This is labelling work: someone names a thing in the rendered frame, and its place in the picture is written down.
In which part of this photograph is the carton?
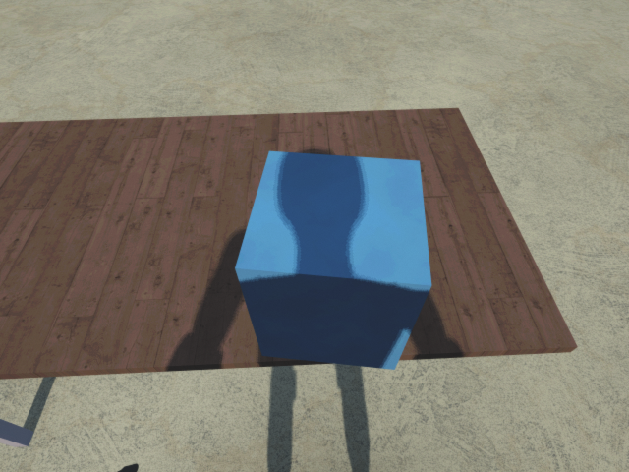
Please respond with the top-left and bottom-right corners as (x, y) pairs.
(235, 151), (431, 370)

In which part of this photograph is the table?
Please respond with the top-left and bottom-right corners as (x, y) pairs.
(0, 108), (578, 447)

